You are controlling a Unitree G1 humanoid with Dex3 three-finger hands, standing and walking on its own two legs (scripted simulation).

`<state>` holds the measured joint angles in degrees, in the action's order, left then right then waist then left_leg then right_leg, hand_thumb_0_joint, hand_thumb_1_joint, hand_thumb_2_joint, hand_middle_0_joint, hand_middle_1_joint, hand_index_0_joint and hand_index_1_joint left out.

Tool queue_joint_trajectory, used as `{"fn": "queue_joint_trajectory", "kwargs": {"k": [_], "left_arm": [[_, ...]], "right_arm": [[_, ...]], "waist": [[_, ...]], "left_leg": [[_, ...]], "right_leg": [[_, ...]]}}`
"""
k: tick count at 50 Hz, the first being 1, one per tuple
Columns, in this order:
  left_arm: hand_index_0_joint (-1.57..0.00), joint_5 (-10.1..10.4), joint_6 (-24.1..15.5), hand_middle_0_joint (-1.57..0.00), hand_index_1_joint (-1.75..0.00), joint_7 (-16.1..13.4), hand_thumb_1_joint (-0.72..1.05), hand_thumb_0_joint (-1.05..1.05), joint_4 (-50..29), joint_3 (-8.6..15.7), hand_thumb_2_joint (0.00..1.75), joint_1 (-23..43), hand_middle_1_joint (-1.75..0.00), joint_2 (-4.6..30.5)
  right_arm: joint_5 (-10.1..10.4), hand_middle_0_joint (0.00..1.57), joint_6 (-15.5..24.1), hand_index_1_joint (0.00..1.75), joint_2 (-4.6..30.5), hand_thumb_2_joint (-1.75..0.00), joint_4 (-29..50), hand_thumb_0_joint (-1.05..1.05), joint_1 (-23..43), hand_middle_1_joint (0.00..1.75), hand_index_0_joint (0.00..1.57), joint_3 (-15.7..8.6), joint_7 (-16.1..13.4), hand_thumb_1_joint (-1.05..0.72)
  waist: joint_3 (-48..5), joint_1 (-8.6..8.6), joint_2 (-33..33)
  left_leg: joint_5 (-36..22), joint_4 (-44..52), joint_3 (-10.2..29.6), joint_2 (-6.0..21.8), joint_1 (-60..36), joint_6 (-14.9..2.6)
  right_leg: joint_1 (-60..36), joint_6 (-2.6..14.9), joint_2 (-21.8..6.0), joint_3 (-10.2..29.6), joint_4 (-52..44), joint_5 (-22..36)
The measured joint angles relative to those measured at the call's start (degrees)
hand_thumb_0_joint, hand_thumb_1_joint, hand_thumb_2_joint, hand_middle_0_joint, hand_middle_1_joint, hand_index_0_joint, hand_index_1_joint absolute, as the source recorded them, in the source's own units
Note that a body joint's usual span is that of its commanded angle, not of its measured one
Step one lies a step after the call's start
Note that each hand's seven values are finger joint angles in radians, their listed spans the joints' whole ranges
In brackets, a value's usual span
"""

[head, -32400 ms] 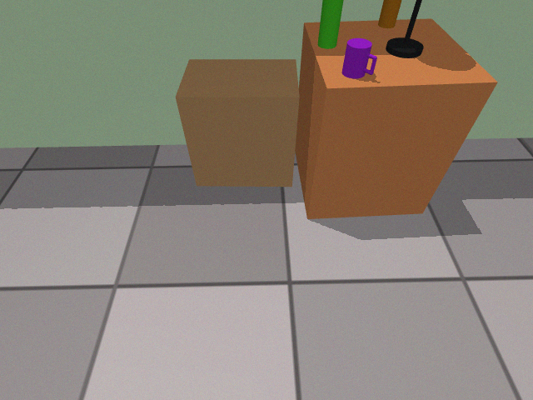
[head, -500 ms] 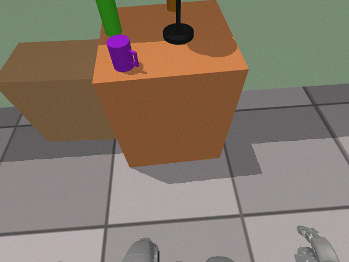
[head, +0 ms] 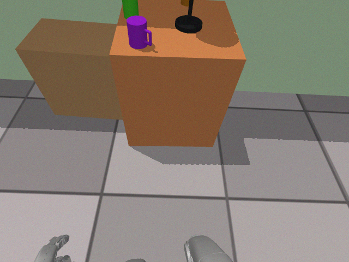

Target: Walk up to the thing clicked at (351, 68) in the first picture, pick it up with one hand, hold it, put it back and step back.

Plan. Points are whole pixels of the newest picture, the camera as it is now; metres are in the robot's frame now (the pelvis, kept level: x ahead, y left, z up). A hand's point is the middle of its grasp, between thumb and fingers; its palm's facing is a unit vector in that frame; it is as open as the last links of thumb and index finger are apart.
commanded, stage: step back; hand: left
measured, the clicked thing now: (140, 34) +0.94 +0.12 -0.01
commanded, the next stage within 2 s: stand in 1.46 s
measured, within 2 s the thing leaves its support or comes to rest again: neither
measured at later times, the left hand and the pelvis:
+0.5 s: hand out of the picture -0.10 +0.22 -0.14, palm faces -0.01 -0.90 -0.44, open 7.4 cm; pelvis -0.16 -0.05 -0.01, yaw -1 degrees
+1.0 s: hand out of the picture -0.15 +0.21 -0.14, palm faces +0.06 -0.92 -0.38, open 7.4 cm; pelvis -0.18 -0.05 +0.01, yaw +1 degrees
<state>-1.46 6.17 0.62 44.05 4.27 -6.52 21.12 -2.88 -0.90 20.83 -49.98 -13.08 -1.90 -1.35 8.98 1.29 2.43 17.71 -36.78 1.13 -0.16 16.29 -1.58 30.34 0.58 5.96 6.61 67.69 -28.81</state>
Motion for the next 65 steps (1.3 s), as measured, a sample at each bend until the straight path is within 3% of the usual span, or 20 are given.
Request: {"fn": "queue_joint_trajectory", "kwargs": {"k": [4, 10, 12, 13, 14, 16, 18, 21, 27, 30, 34, 39, 40, 43, 46, 48, 53, 57, 62, 65], "left_arm": [[-0.20, 0.18, -0.53, -0.20, -0.30, 0.20, 0.91, 0.01, 0.83, 0.89, 0.90, -2.49, -0.30, 1.20], [-0.20, 0.14, -1.80, -0.20, -0.30, 0.07, 0.91, 0.01, 3.45, 0.69, 0.90, -4.53, -0.30, 3.20], [-0.20, 0.14, -2.55, -0.20, -0.30, -0.04, 0.91, 0.01, 5.26, 0.52, 0.90, -4.28, -0.30, 2.37], [-0.20, -0.07, -2.77, -0.20, -0.30, -0.02, 0.91, 0.01, 6.05, 0.23, 0.90, -4.14, -0.30, 1.17], [-0.20, -0.35, -2.92, -0.20, -0.30, 0.27, 0.91, 0.01, 6.19, -0.13, 0.90, -4.77, -0.30, 0.46], [-0.20, -0.85, -2.96, -0.20, -0.30, 0.63, 0.91, 0.01, 6.16, -0.77, 0.90, -6.51, -0.30, 0.17], [-0.20, -1.06, -3.01, -0.20, -0.30, 0.36, 0.91, 0.01, 6.50, -1.09, 0.90, -7.87, -0.30, -0.24], [-0.21, -1.22, -3.60, -0.20, -0.30, -0.20, 0.91, 0.01, 6.88, -1.15, 0.90, -8.25, -0.30, -0.79], [-0.21, -1.38, -5.34, -0.20, -0.30, -0.52, 0.90, 0.01, 5.31, -0.57, 0.90, -5.97, -0.30, 0.79], [-0.20, -0.70, -5.02, -0.20, -0.30, -0.82, 0.91, 0.01, 6.04, -0.24, 0.90, -4.91, -0.30, 2.39], [-0.20, 0.16, -4.86, -0.20, -0.30, -0.23, 0.91, 0.01, 9.15, -0.88, 0.90, -6.12, -0.30, 1.60], [-0.20, 0.37, -6.29, -0.20, -0.30, 0.51, 0.91, 0.01, 11.15, -0.68, 0.90, -7.44, -0.30, 1.75], [-0.20, 0.20, -6.66, -0.20, -0.30, 0.29, 0.91, 0.01, 11.70, -0.60, 0.90, -7.40, -0.30, 1.47], [-0.20, -0.74, -7.78, -0.20, -0.30, -0.26, 0.91, 0.01, 12.58, -0.67, 0.90, -7.55, -0.30, 0.00], [-0.20, -1.13, -8.13, -0.20, -0.30, -0.31, 0.91, 0.01, 12.74, -0.76, 0.90, -7.81, -0.30, -0.62], [-0.20, -1.00, -8.51, -0.20, -0.30, -0.39, 0.91, 0.01, 12.84, -0.93, 0.90, -7.82, -0.30, -1.21], [-0.21, -0.93, -8.64, -0.20, -0.30, 0.00, 0.90, 0.01, 12.94, -1.18, 0.90, -7.56, -0.30, -0.90], [-0.21, -0.21, -7.24, -0.20, -0.30, -0.10, 0.90, 0.01, 12.94, -1.43, 0.90, -6.08, -0.30, 0.84], [-0.20, 0.99, -5.80, -0.20, -0.30, -0.38, 0.91, 0.01, 13.90, -1.93, 0.90, -3.91, -0.30, 1.70], [-0.20, 1.10, -6.74, -0.20, -0.30, -0.59, 0.91, 0.01, 13.83, -1.95, 0.90, -2.54, -0.30, 2.05]], "right_arm": [[0.32, 0.21, 0.20, 0.30, 0.36, -0.89, 1.42, 0.01, 2.13, 0.30, 0.21, -0.29, -0.26, -0.90], [0.60, 0.21, 0.11, 0.30, 2.30, -0.89, 5.47, 0.01, 7.55, 0.30, 0.20, -0.48, 0.14, -0.90], [0.91, 0.21, -0.56, 0.30, 3.66, -0.89, 5.75, 0.01, 9.21, 0.30, 0.20, -0.64, 0.45, -0.90], [1.12, 0.21, -1.10, 0.30, 4.47, -0.89, 5.29, 0.01, 9.77, 0.30, 0.20, -0.99, 0.46, -0.90], [1.32, 0.21, -1.64, 0.30, 4.63, -0.89, 4.80, 0.01, 9.63, 0.30, 0.20, -1.27, 0.26, -0.90], [1.65, 0.21, -2.37, 0.30, 3.66, -0.90, 3.51, 0.01, 8.22, 0.30, 0.20, -1.56, -0.29, -0.90], [2.11, 0.20, -2.52, 0.30, 3.26, -0.90, 2.26, 0.01, 6.88, 0.30, 0.20, -1.27, -0.14, -0.90], [2.45, 0.20, -1.84, 0.30, 3.37, -0.90, 1.18, 0.01, 4.58, 0.30, 0.20, -0.94, -0.11, -0.90], [1.45, 0.20, -1.08, 0.30, 1.86, -0.90, -2.73, 0.01, 0.48, 0.30, 0.20, -0.70, 0.94, -0.90], [0.56, 0.20, -0.30, 0.30, -1.14, -0.90, -5.21, 0.01, 0.36, 0.30, 0.20, -0.71, 1.46, -0.90], [0.32, 0.21, 0.33, 0.30, -1.47, -0.89, -5.81, 0.01, -0.78, 0.30, 0.20, -0.21, 2.46, -0.90], [0.37, 0.21, 0.78, 0.30, -1.13, -0.89, -5.40, 0.01, 0.41, 0.30, 0.20, -0.44, 2.94, -0.90], [0.54, 0.21, 0.52, 0.30, -0.73, -0.89, -5.32, 0.01, 0.83, 0.30, 0.20, -0.54, 3.02, -0.90], [0.94, 0.21, -0.46, 0.30, 0.41, -0.89, -5.47, 0.01, 1.11, 0.30, 0.20, -1.03, 2.64, -0.90], [0.93, 0.21, -0.58, 0.30, 1.04, -0.90, -6.08, 0.01, 0.82, 0.30, 0.20, -1.41, 2.69, -0.90], [1.09, 0.21, -0.12, 0.30, 2.04, -0.90, -6.29, 0.01, 0.59, 0.30, 0.20, -1.73, 2.84, -0.90], [1.02, 0.20, 0.52, 0.30, 3.20, -0.90, -7.00, 0.01, 0.27, 0.30, 0.20, -2.10, 2.97, -0.90], [0.89, 0.20, 1.49, 0.30, 1.77, -0.90, -8.03, 0.01, 1.40, 0.30, 0.20, -2.15, 2.36, -0.90], [0.94, 0.20, 2.01, 0.30, -0.93, -0.90, -8.09, 0.01, 3.21, 0.30, 0.20, -0.52, 2.06, -0.90], [1.41, 0.21, 2.02, 0.30, -1.81, -0.89, -8.06, 0.01, 4.84, 0.30, 0.20, 0.27, 1.84, -0.90]], "waist": [[-1.22, -1.93, 0.43], [0.66, -3.64, 0.41], [1.48, -3.55, -2.04], [2.02, -2.98, -4.72], [1.56, -2.55, -5.80], [-0.55, -4.02, -3.98], [-2.02, -4.96, -2.67], [-3.34, -4.01, -3.64], [-4.05, -2.99, -4.67], [-2.81, -4.06, 0.42], [-5.71, -2.27, -1.27], [-6.60, -1.79, -1.55], [-6.39, -1.88, -2.19], [-6.26, -2.01, -4.95], [-6.65, -3.43, -4.10], [-6.32, -3.61, -4.51], [-5.62, -3.79, -4.61], [-4.02, -3.66, -1.54], [-4.63, -2.64, -1.02], [-4.41, -2.73, -0.65]], "left_leg": [[-3.63, 2.41, -0.53, 2.03, 2.79, 0.69], [-6.14, -0.82, -2.14, 4.58, 8.78, 2.07], [-6.47, -3.34, -1.07, 6.21, 11.03, 2.83], [-6.64, -4.26, 0.69, 7.28, 11.73, 1.81], [-2.29, -5.87, 2.63, 6.36, 12.74, 1.26], [7.73, -13.69, 4.44, 1.33, 14.58, 1.56], [9.83, -21.39, 5.41, -2.70, 14.96, 1.44], [8.53, -26.44, 6.21, -4.96, 13.38, 1.53], [11.24, -6.99, 1.47, -1.79, 1.37, 2.11], [1.74, 0.71, -1.48, -4.45, -3.01, 0.43], [1.12, 2.18, -0.39, -2.40, -3.26, -1.26], [-0.28, 3.54, -0.80, -0.79, -2.97, 0.36], [0.26, 2.48, -0.71, -0.10, -2.51, 0.68], [6.23, -3.41, 2.43, 0.77, -0.36, 0.64], [9.09, -11.21, 3.01, -1.37, 3.15, 0.98], [7.84, -12.38, 3.76, -1.30, 4.46, 1.12], [6.58, -4.67, 2.56, 1.13, 3.71, 1.94], [-3.76, 3.19, -0.40, -0.34, 0.25, 2.20], [-1.19, 2.49, -0.86, 0.47, 0.04, 1.35], [-0.24, 1.78, -1.57, 0.83, -0.07, 1.69]], "right_leg": [[-3.43, -1.32, -0.13, 2.97, 3.88, 1.26], [-14.50, -2.63, -5.98, -0.94, -20.70, 0.95], [-17.60, -2.11, -5.17, -3.21, -28.19, 2.61], [-17.85, -1.68, -3.60, -4.60, -28.51, 3.47], [-17.26, -1.34, -3.33, -5.43, -27.91, 4.01], [-14.96, -0.64, -5.30, -3.99, -26.17, 4.49], [-14.03, -0.43, -6.94, -2.55, -27.10, 6.05], [-13.21, -0.65, -7.67, -3.71, -28.92, 8.25], [-10.94, -0.55, -8.07, -8.20, -26.68, 8.62], [-10.51, -0.37, -10.64, -5.43, -23.43, 6.51], [-9.61, 0.24, -7.68, -5.74, -18.78, 0.24], [-14.59, 0.23, -7.34, -6.98, -30.30, 5.36], [-15.78, 0.23, -6.68, -7.30, -33.25, 9.21], [-16.99, 0.38, -4.67, -9.07, -35.17, 12.85], [-16.92, 1.54, -5.90, -8.71, -35.28, 11.87], [-17.71, 1.05, -6.51, -9.07, -36.59, 12.45], [-18.26, -0.82, -8.16, -9.70, -36.17, 11.29], [-17.02, -2.00, -11.27, -8.45, -30.41, 7.54], [-15.41, 0.36, -8.69, -6.67, -27.39, 1.91], [-17.08, -0.14, -8.36, -6.99, -33.57, 9.89]]}}
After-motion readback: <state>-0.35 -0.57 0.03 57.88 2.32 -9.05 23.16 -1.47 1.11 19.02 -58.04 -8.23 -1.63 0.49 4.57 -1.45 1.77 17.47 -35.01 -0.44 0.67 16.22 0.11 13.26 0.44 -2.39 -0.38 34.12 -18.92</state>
